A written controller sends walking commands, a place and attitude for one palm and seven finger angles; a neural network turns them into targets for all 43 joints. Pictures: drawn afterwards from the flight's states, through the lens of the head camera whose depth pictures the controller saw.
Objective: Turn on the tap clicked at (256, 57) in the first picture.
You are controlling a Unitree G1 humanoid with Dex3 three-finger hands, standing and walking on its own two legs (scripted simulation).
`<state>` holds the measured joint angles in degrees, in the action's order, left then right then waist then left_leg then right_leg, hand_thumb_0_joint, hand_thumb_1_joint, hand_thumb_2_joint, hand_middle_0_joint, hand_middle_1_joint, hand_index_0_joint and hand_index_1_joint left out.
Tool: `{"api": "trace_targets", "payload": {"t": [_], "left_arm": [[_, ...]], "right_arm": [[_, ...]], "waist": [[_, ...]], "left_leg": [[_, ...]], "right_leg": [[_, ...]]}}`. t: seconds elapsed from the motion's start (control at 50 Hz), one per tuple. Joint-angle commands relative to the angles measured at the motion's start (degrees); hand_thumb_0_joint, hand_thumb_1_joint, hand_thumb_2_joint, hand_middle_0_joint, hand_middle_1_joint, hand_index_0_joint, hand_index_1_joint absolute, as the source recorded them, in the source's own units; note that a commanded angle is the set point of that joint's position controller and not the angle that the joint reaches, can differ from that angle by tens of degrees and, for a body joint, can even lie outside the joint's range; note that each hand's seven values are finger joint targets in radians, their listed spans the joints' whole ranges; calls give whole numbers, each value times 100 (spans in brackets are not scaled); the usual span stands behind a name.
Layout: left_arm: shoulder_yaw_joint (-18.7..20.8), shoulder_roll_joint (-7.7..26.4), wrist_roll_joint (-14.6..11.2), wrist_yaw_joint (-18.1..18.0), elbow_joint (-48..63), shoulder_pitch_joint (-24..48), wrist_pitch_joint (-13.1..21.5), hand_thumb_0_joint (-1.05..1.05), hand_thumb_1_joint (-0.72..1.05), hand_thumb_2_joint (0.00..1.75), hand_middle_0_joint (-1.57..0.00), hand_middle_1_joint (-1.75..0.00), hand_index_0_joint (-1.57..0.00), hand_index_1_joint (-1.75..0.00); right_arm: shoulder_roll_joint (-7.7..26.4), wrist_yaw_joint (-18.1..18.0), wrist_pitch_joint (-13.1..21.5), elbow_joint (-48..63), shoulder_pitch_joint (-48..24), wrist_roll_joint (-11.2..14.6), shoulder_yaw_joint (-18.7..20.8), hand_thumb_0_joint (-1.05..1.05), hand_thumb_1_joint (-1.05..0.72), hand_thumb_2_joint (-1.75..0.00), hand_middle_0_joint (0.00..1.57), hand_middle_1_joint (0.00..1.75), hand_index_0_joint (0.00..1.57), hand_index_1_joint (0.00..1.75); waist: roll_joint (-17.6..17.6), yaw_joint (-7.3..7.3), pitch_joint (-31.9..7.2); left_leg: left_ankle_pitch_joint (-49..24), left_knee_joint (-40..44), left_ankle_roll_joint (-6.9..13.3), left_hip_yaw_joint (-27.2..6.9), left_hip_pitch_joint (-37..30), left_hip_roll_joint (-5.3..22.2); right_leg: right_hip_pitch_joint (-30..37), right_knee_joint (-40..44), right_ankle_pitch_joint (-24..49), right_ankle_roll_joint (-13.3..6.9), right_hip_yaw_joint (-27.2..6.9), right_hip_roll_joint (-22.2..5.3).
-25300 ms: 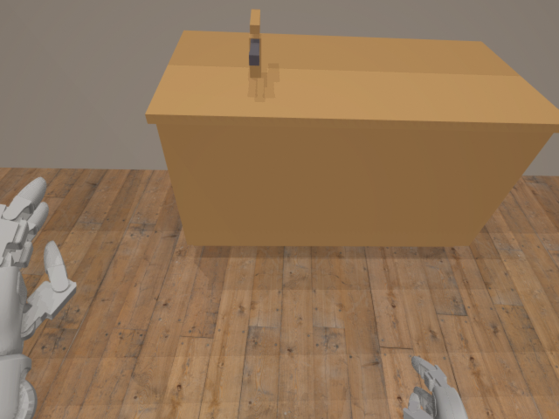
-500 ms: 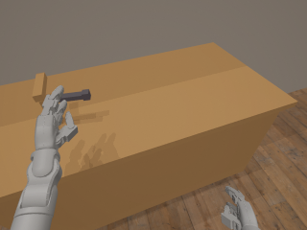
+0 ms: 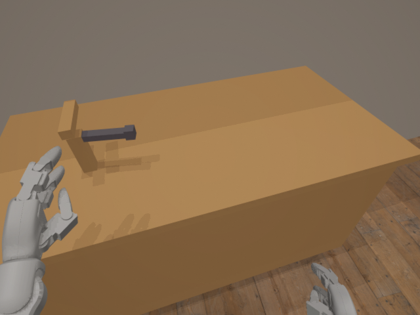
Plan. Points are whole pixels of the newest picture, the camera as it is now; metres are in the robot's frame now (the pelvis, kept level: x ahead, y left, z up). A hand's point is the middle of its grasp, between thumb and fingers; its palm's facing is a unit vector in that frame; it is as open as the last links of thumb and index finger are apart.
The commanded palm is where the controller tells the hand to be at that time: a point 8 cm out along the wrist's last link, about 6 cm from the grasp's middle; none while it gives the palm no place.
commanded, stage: draw the hand back beside the body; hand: left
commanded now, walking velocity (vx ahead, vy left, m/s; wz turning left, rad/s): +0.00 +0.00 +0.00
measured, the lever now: (130, 132) +0.51 +0.28 +0.07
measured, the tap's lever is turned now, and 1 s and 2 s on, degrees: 79 79 79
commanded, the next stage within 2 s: step back with the hand held close in 0.30 s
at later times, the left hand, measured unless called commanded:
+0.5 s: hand (67, 220) +0.20 +0.24 +0.16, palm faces +0.41 -0.84 -0.35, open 7.4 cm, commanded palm +0.15 +0.28 +0.17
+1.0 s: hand (30, 259) +0.14 +0.27 +0.15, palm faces +0.38 -0.82 -0.43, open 7.4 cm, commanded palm +0.09 +0.30 +0.17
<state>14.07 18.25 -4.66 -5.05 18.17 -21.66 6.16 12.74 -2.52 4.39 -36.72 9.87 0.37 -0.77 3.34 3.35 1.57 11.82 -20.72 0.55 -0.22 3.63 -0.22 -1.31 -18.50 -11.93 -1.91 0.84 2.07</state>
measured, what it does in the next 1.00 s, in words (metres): shifts its weight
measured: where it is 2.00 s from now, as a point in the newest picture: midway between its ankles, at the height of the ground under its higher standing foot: outside the picture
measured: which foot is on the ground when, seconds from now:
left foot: down 0.00-1.00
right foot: down 0.00-1.00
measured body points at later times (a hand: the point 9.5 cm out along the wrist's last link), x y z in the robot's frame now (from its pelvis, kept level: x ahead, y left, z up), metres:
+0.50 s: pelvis -0.01 -0.01 +0.00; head -0.02 -0.03 +0.45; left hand +0.17 +0.28 +0.18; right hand +0.19 -0.22 -0.08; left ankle +0.00 +0.11 -0.75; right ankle -0.01 -0.10 -0.75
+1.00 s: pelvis -0.07 +0.02 -0.01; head -0.04 +0.02 +0.44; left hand +0.11 +0.31 +0.17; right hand +0.11 -0.21 -0.09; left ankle +0.00 +0.11 -0.75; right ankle -0.01 -0.10 -0.75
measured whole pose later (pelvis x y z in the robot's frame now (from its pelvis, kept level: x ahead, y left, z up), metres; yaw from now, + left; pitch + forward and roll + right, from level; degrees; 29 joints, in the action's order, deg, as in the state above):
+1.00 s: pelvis -0.07 +0.02 -0.01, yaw +0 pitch +0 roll -1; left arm 19.4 21.4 -2.5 -8.7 29.6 -28.7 9.1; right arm 12.8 -4.5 2.0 -31.5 10.0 0.9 -0.3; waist 1.8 0.8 3.0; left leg 9.5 -30.1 2.4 0.2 21.1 -1.0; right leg -18.5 -27.7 -10.0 0.1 0.9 1.1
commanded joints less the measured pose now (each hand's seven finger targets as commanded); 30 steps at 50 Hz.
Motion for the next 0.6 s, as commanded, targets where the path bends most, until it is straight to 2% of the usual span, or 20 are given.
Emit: {"api": "trace_targets", "payload": {"t": [0.0,0.06,0.12,0.16,0.2,0.26,0.3,0.32,0.34,0.38,0.4,0.42,0.44,0.46,0.54,0.58], "left_arm": [[681,990,-20,-76,1581,258,403,0,90,90,-20,-30,-20,-30],[609,936,-16,-89,1433,504,388,0,90,90,-20,-30,-20,-30],[583,931,8,-127,1339,735,394,0,90,90,-20,-30,-20,-30],[600,960,4,-142,1336,770,405,0,90,90,-20,-30,-20,-30],[597,954,4,-152,1330,744,413,0,90,90,-20,-30,-20,-30],[683,1026,-16,-153,1364,563,426,0,90,90,-20,-30,-20,-30],[671,1029,0,-156,1519,622,434,0,90,90,-20,-30,-20,-30],[683,1009,-11,-155,1378,505,415,0,90,90,-20,-30,-20,-30],[650,987,1,-151,1475,556,423,0,90,90,-20,-30,-20,-30],[729,1053,-8,-149,1446,533,416,0,90,90,-20,-30,-20,-30],[850,1186,-21,-168,1670,697,454,0,90,90,-20,-30,-20,-30],[1507,1754,-30,-225,2012,1164,608,0,90,90,-20,-30,-20,-30],[1190,1325,6,-169,1350,571,609,0,90,90,-20,-30,-20,-30],[1015,1162,37,-135,1291,370,575,0,90,90,-20,-30,-20,-30],[893,988,75,-139,1548,-173,597,0,90,90,-20,-30,-20,-30],[920,1031,65,-158,1723,-385,568,0,90,90,-20,-30,-20,-30]], "right_arm": [[575,-32,384,1004,-854,-6,221,0,-90,-90,20,30,20,30],[604,-68,410,976,-862,-8,238,0,-90,-90,20,30,20,30],[600,-118,431,941,-859,-3,240,0,-90,-90,20,30,20,30],[602,-139,455,942,-876,-4,237,0,-90,-90,20,30,20,30],[590,-148,470,935,-889,-7,215,0,-90,-90,20,30,20,30],[584,-142,497,946,-905,-21,223,0,-90,-90,20,30,20,30],[579,-134,509,950,-909,-24,198,0,-90,-90,20,30,20,30],[561,-132,516,942,-917,-28,191,0,-90,-90,20,30,20,30],[567,-118,525,945,-913,-14,195,0,-90,-90,20,30,20,30],[578,-126,533,943,-938,-16,201,0,-90,-90,20,30,20,30],[565,-124,539,960,-930,-18,192,0,-90,-90,20,30,20,30],[528,-145,398,1191,-867,31,96,0,-90,-90,20,30,20,30],[480,-137,302,956,-805,-20,82,0,-90,-90,20,30,20,30],[494,-116,240,1006,-824,-21,124,0,-90,-90,20,30,20,30],[619,-134,91,1227,-658,-9,239,0,-90,-90,20,30,20,30],[640,-158,44,1326,-674,10,251,0,-90,-90,20,30,20,30]], "waist": [[142,34,-455],[-219,-37,-283],[-32,-61,-313],[-158,-43,-376],[-31,-26,-363],[-218,27,-510],[51,33,-565],[-6,35,-394],[98,26,-442],[66,23,-344],[31,41,-426],[-169,-112,188],[-593,-179,64],[-671,-197,-1],[50,-181,-865],[27,-170,-1083]], "left_leg": [[-1166,114,55,-41,-156,115],[-896,73,99,-26,-108,112],[-702,51,113,-26,-163,80],[-672,47,130,-48,-186,70],[-626,61,123,-64,-168,54],[-800,38,145,-54,-166,55],[-895,52,113,-74,-163,55],[-830,54,114,-64,-93,61],[-814,62,99,-61,-101,69],[-774,76,106,-66,-66,70],[-775,66,109,-70,-93,76],[-491,-251,193,-230,368,190],[-432,-431,186,-319,440,195],[-544,-522,184,-316,407,214],[-1385,-519,144,-260,245,379],[-1790,-500,144,-310,208,438]], "right_leg": [[-286,263,1049,-21,10,-160],[-481,305,840,19,-1,-163],[-558,313,619,26,-24,-183],[-536,306,588,27,-33,-182],[-513,303,536,14,-26,-184],[-373,250,774,20,-40,-209],[-316,213,824,-4,-28,-211],[-382,234,784,7,-23,-218],[-376,227,754,-4,-24,-216],[-421,270,714,-3,-31,-214],[-375,267,714,-5,-26,-214],[-1038,468,1285,73,-541,-518],[-1059,438,1522,82,-522,-685],[-1097,399,1813,84,-622,-766],[-796,-108,2130,99,-453,-787],[-770,-260,2105,135,-356,-732]]}}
